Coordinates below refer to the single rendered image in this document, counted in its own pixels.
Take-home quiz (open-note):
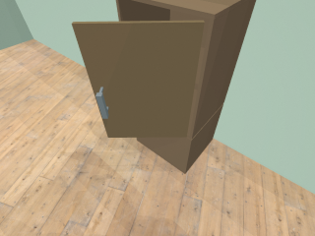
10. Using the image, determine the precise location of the cupboard door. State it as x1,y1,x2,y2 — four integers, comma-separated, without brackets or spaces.
72,20,205,138

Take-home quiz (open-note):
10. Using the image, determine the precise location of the handle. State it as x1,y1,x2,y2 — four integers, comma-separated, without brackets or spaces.
95,87,109,119

